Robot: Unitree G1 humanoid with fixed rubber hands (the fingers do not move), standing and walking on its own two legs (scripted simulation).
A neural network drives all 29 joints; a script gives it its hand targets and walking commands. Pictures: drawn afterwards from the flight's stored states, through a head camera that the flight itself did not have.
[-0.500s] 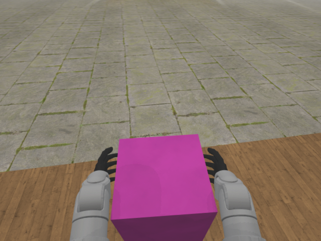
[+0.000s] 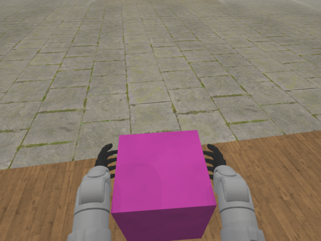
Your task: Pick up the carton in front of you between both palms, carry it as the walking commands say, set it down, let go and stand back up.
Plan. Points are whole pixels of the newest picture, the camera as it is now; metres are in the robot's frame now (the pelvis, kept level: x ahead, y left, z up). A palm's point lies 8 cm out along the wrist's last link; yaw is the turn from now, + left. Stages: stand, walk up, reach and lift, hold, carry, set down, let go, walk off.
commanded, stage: hold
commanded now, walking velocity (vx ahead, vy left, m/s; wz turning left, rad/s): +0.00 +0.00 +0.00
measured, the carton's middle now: (162, 188) +0.29 +0.00 -0.02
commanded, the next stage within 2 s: carry in 0.64 s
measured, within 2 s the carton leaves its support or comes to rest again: neither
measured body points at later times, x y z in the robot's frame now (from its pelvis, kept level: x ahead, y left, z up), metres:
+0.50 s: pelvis +0.01 +0.00 +0.00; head -0.03 +0.00 +0.45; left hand +0.31 +0.15 +0.04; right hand +0.30 -0.15 +0.04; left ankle +0.02 +0.12 -0.74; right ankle +0.03 -0.12 -0.74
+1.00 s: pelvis +0.08 +0.02 +0.00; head +0.06 +0.02 +0.45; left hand +0.37 +0.17 +0.09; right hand +0.36 -0.13 +0.09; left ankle +0.02 +0.13 -0.74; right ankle +0.08 -0.10 -0.71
